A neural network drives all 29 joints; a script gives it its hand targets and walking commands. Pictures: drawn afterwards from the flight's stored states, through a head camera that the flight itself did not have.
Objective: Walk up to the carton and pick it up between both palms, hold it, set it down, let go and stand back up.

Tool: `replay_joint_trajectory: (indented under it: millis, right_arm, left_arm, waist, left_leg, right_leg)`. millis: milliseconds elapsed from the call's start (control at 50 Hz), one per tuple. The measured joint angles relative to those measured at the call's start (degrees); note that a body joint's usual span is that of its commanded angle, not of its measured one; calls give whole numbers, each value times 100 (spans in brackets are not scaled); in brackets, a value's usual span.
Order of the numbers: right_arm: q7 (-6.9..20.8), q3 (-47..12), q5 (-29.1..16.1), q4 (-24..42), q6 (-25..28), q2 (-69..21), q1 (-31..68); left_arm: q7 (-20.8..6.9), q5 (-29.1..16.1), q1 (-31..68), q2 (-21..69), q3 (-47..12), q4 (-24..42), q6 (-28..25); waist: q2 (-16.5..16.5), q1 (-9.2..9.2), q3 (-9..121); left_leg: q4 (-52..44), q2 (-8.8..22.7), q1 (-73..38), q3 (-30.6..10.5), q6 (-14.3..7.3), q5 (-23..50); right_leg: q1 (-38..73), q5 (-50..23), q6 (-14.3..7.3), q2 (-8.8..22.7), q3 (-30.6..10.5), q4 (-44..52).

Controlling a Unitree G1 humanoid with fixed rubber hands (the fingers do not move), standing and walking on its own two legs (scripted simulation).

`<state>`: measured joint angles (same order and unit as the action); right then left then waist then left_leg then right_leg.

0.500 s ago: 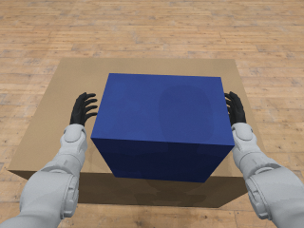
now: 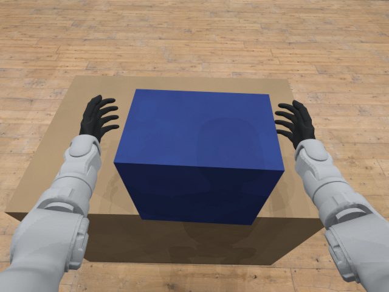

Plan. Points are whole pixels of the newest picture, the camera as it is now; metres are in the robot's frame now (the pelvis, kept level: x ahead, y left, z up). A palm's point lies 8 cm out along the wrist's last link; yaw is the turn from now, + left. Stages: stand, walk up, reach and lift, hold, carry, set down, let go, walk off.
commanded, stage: set down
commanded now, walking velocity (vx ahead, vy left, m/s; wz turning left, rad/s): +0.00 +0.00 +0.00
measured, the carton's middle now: (198, 163) +0.40 +0.02 +0.01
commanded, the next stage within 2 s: none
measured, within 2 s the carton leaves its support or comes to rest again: neither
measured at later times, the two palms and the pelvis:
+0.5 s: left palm (76, 96) +0.44 +0.25 +0.17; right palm (328, 107) +0.44 -0.22 +0.16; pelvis +0.01 +0.00 +0.02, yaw +0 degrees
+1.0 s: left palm (56, 104) +0.41 +0.27 +0.18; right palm (331, 115) +0.42 -0.21 +0.16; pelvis +0.02 +0.00 +0.03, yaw +1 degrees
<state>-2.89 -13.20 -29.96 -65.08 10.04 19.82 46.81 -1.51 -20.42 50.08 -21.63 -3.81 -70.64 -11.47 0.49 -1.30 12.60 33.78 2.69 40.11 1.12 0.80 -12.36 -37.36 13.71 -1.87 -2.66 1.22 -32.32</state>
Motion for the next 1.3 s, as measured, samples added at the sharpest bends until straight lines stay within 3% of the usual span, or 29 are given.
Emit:
replay_joint_trajectory:
  millis: [260, 360, 520, 680, 800, 1020, 1140, 1300]
  right_arm:
    - [91, 366, 20, -174, -787, 251, 386]
    - [105, 437, -36, 289, -1075, 375, 260]
    - [-51, 562, -7, 1306, -1847, 508, 165]
    - [-217, 660, 85, 1793, -2483, 483, 225]
    - [-260, 763, 147, 2118, -2681, 403, -17]
    - [-142, 1168, 312, 3012, -2784, 353, -961]
    - [-37, 1327, 398, 3442, -2735, 340, -1462]
    - [22, 1435, 587, 3821, -2522, 173, -2102]
  left_arm:
    - [88, -123, 305, -315, -332, 256, 812]
    - [117, -90, 159, -371, -234, 853, 1266]
    - [88, 79, 24, -514, 271, 2068, 2465]
    - [-39, 291, 94, -710, 712, 2547, 3240]
    - [-96, 398, -192, -733, 824, 2935, 3511]
    - [-18, 521, -1282, -560, 1018, 4247, 3878]
    - [9, 541, -1767, -460, 1135, 4694, 3829]
    - [-19, 599, -2283, -281, 1249, 4824, 3487]
  waist:
    - [56, 109, -197]
    - [42, 119, -330]
    - [4, 109, -665]
    - [-8, 127, -934]
    - [2, 141, -1042]
    - [31, 136, -1188]
    - [26, 126, -1198]
    - [8, 97, -1198]
  left_leg:
    - [-364, -52, -764, -79, -9, 104]
    - [-545, -50, -1051, -59, -4, 138]
    - [-1031, -55, -1740, 1, 8, 273]
    - [-1374, -72, -2352, 24, 13, 357]
    - [-1435, -87, -2623, 15, 4, 334]
    - [-1386, -114, -2787, 18, -28, 278]
    - [-1365, -125, -2777, 34, -45, 282]
    - [-1372, -144, -2807, 47, -65, 307]
  right_leg:
    - [831, -111, 7, 38, 77, 437]
    - [1114, -161, 6, 32, 53, 630]
    - [1757, -296, -1, 28, -19, 1069]
    - [2349, -372, -3, 36, -53, 1385]
    - [2649, -373, 9, 46, -52, 1498]
    - [2838, -352, 45, 70, -65, 1508]
    - [2814, -355, 61, 80, -88, 1471]
    - [2819, -364, 76, 96, -112, 1437]
